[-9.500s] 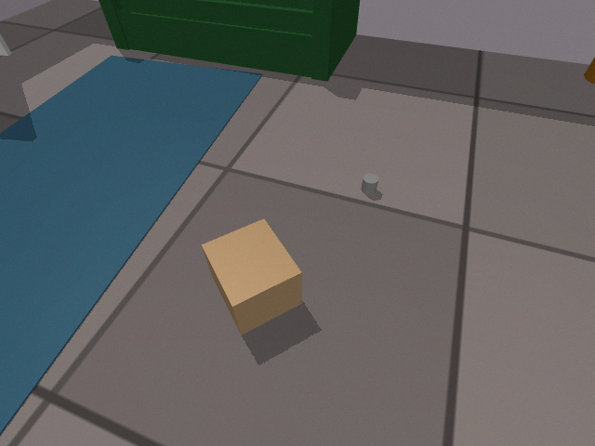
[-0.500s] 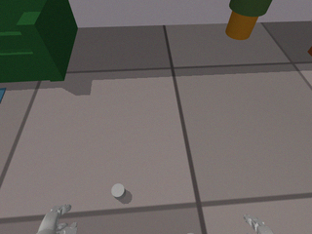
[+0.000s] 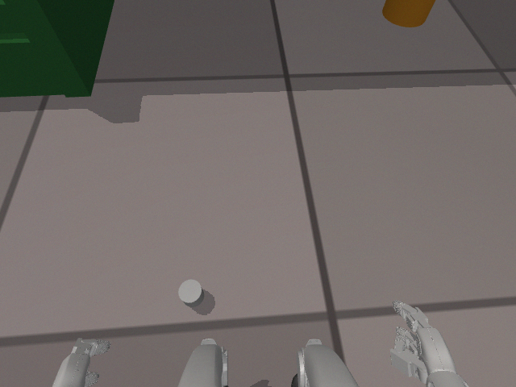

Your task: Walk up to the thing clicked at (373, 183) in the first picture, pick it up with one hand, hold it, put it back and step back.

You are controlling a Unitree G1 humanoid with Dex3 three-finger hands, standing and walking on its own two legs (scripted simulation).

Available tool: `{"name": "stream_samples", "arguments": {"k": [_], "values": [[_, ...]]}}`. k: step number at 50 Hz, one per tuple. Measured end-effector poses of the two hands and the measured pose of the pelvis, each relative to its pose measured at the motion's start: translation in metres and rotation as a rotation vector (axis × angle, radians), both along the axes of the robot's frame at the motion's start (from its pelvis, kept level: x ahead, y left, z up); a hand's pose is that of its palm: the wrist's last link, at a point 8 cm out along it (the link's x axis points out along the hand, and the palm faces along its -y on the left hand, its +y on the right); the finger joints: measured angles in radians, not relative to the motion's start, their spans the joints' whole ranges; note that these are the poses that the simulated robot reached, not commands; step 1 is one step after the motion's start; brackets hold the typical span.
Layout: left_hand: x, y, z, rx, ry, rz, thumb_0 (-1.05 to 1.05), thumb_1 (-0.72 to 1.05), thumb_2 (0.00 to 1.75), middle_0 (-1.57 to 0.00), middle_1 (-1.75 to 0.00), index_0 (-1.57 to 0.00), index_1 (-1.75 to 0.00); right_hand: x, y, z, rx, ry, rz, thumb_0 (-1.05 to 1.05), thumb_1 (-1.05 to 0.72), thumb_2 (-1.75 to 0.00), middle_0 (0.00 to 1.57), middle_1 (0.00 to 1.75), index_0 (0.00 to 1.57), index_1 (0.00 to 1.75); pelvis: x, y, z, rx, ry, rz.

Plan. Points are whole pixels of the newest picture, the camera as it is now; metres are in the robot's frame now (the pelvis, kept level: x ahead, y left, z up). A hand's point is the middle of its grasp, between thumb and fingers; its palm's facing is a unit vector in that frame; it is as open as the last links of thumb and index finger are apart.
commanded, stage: rise first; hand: left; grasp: from above
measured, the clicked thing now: (191, 293) +0.40 +0.22 -0.64
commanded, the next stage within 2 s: none
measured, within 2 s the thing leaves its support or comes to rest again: neither
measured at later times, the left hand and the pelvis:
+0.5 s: hand (132, 350) +0.21 +0.28 -0.31, palm faces -0.42 -0.53 -0.74, open 14.0 cm; pelvis -0.04 +0.00 -0.16, yaw +0 degrees
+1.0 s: hand (149, 318) +0.29 +0.29 -0.44, palm faces -0.48 -0.20 -0.86, open 14.0 cm; pelvis -0.09 +0.00 -0.29, yaw -4 degrees
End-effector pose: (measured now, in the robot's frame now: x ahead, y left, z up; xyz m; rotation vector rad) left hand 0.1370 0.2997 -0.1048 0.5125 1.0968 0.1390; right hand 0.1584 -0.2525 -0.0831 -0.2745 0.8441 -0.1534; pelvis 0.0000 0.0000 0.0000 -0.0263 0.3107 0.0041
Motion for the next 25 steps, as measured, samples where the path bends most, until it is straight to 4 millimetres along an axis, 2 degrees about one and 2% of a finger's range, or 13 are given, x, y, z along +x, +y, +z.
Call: {"name": "stream_samples", "arguments": {"k": [8,13,19,25], "values": [[-0.004,0.001,-0.018,0.04,0.005,-0.062,0.0,-0.53,0.99,-0.07,-1.08,-0.07,-1.07,0.019,0.011,-0.021,0.016,-0.064,0.048,0.01,-0.92,-0.91,0.2,0.3,0.21,0.3,-0.004,0.002,-0.027,-0.008,0.06,0.005],[0.004,0.006,-0.048,0.095,0.014,-0.15,0.0,-0.53,0.98,-0.07,-1.08,-0.07,-1.07,0.025,0.013,-0.048,0.017,-0.082,0.085,0.01,-0.91,-0.9,0.2,0.3,0.21,0.3,-0.012,0.001,-0.053,-0.009,0.114,0.008],[0.035,0.008,-0.099,0.198,-0.044,-0.343,0.0,-0.5,0.97,-0.06,-1.08,-0.06,-1.07,0.021,0.003,-0.106,0.001,-0.061,0.103,0.01,-0.88,-0.89,0.2,0.3,0.21,0.3,-0.025,-0.001,-0.105,-0.007,0.198,0.005],[0.075,0.005,-0.153,0.322,-0.138,-0.501,0.0,-0.5,0.98,-0.07,-1.07,-0.07,-1.06,0.0,-0.011,-0.18,-0.008,0.023,0.087,0.01,-0.87,-0.89,0.2,0.3,0.21,0.3,-0.042,-0.003,-0.163,-0.008,0.258,-0.002]]}}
